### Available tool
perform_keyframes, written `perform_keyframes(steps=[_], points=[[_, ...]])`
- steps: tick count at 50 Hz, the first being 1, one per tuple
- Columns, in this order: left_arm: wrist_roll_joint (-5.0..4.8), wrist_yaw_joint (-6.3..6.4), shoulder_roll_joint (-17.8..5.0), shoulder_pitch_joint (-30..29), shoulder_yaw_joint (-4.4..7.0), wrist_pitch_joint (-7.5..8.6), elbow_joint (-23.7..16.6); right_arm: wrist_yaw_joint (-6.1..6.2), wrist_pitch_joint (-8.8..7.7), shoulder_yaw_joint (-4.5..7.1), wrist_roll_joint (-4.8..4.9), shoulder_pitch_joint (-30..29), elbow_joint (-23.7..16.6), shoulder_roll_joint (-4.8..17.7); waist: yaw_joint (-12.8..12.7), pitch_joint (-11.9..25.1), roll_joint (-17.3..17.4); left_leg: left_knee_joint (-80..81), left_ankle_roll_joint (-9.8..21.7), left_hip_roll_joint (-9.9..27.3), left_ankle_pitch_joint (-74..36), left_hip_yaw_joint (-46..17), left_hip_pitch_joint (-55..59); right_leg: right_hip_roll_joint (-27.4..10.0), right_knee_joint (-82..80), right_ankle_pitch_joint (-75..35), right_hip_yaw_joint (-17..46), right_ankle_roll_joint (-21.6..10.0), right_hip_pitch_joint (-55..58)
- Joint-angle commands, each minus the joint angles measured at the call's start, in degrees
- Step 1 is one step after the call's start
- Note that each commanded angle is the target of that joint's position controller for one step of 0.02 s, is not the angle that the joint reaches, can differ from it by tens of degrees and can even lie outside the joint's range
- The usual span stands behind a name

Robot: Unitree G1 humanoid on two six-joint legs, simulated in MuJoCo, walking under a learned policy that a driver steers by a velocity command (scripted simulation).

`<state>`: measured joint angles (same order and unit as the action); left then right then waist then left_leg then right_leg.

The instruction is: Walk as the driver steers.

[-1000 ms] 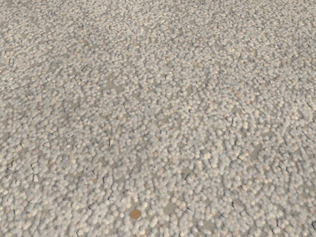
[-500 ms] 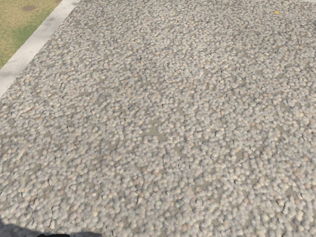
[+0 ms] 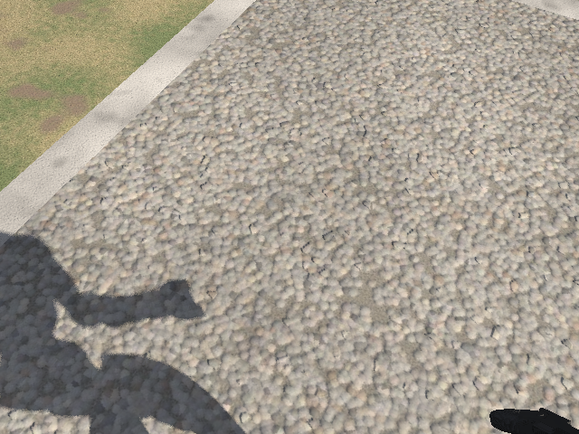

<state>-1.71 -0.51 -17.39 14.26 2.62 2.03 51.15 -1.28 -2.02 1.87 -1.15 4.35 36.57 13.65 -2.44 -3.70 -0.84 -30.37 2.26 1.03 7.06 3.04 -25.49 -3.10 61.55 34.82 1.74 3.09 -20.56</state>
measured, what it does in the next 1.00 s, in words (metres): steps on the spot, turning right: right foot, then left foot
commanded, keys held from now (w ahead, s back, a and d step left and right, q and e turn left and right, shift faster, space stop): e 0.88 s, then no key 0.12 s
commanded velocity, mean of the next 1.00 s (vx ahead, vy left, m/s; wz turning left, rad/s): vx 0.03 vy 0.00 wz -0.48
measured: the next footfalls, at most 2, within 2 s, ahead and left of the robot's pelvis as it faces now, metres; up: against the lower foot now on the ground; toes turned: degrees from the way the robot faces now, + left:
right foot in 0.32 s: +0.08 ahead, -0.14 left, +0.00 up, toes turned -15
left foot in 0.82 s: +0.18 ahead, +0.06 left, +0.00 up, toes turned -34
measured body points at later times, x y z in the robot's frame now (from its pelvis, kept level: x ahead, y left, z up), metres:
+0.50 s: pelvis +0.05 -0.05 +0.01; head +0.08 -0.09 +0.46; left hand +0.23 +0.21 -0.08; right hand +0.14 -0.37 -0.11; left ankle +0.08 +0.10 -0.64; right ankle +0.04 -0.13 -0.73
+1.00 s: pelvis +0.08 -0.02 +0.01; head +0.12 -0.02 +0.46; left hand +0.37 +0.15 -0.09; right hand +0.03 -0.33 -0.08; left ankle +0.14 +0.08 -0.73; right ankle -0.02 -0.12 -0.65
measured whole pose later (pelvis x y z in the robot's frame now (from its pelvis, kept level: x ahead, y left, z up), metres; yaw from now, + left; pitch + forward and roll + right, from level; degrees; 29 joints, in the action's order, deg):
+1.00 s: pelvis +0.08 -0.02 +0.01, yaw -33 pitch +2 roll +0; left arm -0.9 1.7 -20.8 10.1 5.7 -3.2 38.5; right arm 1.4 -0.4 4.0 -0.4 7.9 45.8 15.2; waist 0.5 -2.6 -2.9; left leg -25.3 0.7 0.5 13.3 -0.3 -13.7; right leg 4.2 63.5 26.3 7.1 4.2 -29.0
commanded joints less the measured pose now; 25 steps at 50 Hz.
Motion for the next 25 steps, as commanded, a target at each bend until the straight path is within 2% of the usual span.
perform_keyframes(steps=[1,2,3,6,9,11,13,15,16,17,18,19,20,21,22,23,25], points=[[0.61,1.70,-4.84,4.85,1.56,-2.69,-1.59,0.42,-0.47,2.62,-0.33,2.12,-0.26,7.68,0.25,11.15,7.29,12.49,11.18,14.49,-22.12,-9.52,11.33,-2.87,2.48,-6.24,0.77,2.18,-4.39],[0.77,2.28,-4.48,6.05,1.79,-3.51,-1.70,0.73,-0.67,2.99,-0.89,0.24,-0.24,8.38,-0.77,10.47,8.48,14.22,11.60,14.41,-19.43,-7.71,8.04,-2.11,2.50,-8.27,-0.43,2.74,-2.48],[0.88,2.73,-4.42,6.39,2.03,-4.00,-2.11,1.11,-0.79,3.18,-1.01,-0.85,0.00,8.65,-1.14,10.14,9.00,15.09,11.99,14.72,-17.36,-6.30,6.78,-1.90,2.15,-9.22,-0.91,2.93,-2.32],[1.16,3.02,-3.98,2.39,2.28,-4.69,-4.68,2.58,-0.52,3.51,-0.48,-0.75,1.51,8.72,0.15,9.10,8.17,16.68,11.90,16.14,-7.35,-4.32,7.80,-3.26,-2.39,-13.51,-0.73,1.89,-4.93],[1.31,2.20,-3.59,-1.22,2.18,-4.93,-7.03,3.71,0.43,3.89,-0.09,-0.55,2.84,9.45,1.34,8.67,8.05,17.04,11.59,17.31,-2.26,-3.09,9.51,-3.49,-8.53,-15.43,-1.95,0.68,-4.27],[1.31,1.47,-4.07,-2.05,2.40,-5.01,-8.06,3.82,1.08,4.18,0.29,-0.35,3.62,10.07,1.67,8.72,7.96,15.89,11.12,18.29,-2.60,-2.43,11.26,-2.91,-12.02,-15.03,-3.22,-0.28,-3.00],[1.33,0.68,-4.26,-1.69,2.64,-5.10,-8.80,3.69,1.63,4.47,1.16,-0.63,4.34,10.79,1.18,8.63,8.10,13.36,9.76,18.89,-3.84,-1.76,13.03,-2.19,-17.12,-14.89,-4.47,-1.78,-0.82],[1.60,0.05,-4.21,1.77,3.08,-4.93,-7.98,3.72,2.27,4.54,2.43,-1.28,5.15,10.57,-0.88,8.77,6.73,7.43,6.15,16.88,-2.09,0.89,12.45,0.39,-27.82,-21.20,-6.86,-4.38,5.39],[2.14,0.23,-6.18,3.31,3.81,-4.75,-7.67,3.63,2.64,4.27,2.56,1.62,6.58,8.66,-0.67,7.19,1.90,0.03,2.10,13.35,3.40,3.85,9.77,0.45,-34.95,-27.71,-3.44,-6.66,8.38],[2.19,1.36,-13.12,3.62,5.40,-4.44,-8.97,3.32,2.82,3.56,0.47,3.17,5.86,5.65,1.79,5.76,-15.11,-17.20,-4.15,5.57,18.75,9.73,-2.38,-12.58,-40.32,-47.69,15.47,-12.09,13.79],[3.57,1.11,-15.89,2.95,5.41,-3.54,-10.79,3.69,2.70,3.55,-0.10,-2.26,3.02,6.23,0.09,5.41,-18.70,-29.92,-6.38,-2.04,32.72,1.99,-13.16,-19.68,-42.91,-53.45,27.95,-22.74,13.48],[4.29,0.49,-14.06,3.15,5.07,-2.23,-10.96,3.85,2.75,4.11,0.52,-4.66,2.76,8.22,-1.32,7.58,-12.00,-36.12,-5.50,-1.46,31.10,-4.03,-14.45,-18.10,-43.82,-48.83,25.87,-23.49,13.28],[3.47,0.56,-12.84,0.74,4.84,-1.27,-11.25,4.02,2.82,4.50,1.27,-4.13,3.30,8.74,0.34,7.10,-9.00,-36.97,-4.53,-0.43,25.48,-5.88,-15.34,-14.88,-43.13,-45.76,21.34,-20.15,13.85],[2.10,0.97,-10.88,-2.24,4.45,-1.17,-11.81,4.47,2.92,4.82,1.03,-2.63,4.74,8.89,1.78,7.46,-5.93,-35.93,-4.46,0.46,21.05,-6.62,-15.56,-12.53,-42.20,-43.54,18.25,-16.94,14.28],[1.09,1.48,-9.13,-4.10,3.85,-1.42,-12.36,4.81,2.98,5.14,0.66,-2.21,5.18,9.59,2.48,7.61,-6.33,-35.03,-4.78,0.71,18.30,-6.94,-14.61,-11.54,-41.90,-44.30,16.60,-15.56,13.65],[1.09,1.90,-8.30,-4.12,3.47,-1.62,-12.71,4.74,2.83,5.19,0.58,-2.04,5.30,9.31,2.81,8.74,-6.62,-35.70,-5.14,0.09,16.19,-6.84,-12.66,-10.60,-41.55,-46.90,15.75,-15.35,13.27],[1.38,2.44,-8.31,-2.83,3.48,-1.82,-13.07,4.53,2.41,4.97,1.08,-1.45,5.51,8.19,2.65,10.70,-5.54,-33.54,-5.59,-0.87,13.37,-7.11,-11.86,-9.71,-41.07,-49.11,15.10,-15.51,15.71]])
Over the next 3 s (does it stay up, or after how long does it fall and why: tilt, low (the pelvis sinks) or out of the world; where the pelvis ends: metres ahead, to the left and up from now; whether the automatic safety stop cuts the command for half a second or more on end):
stays up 0.27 -0.19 -0.02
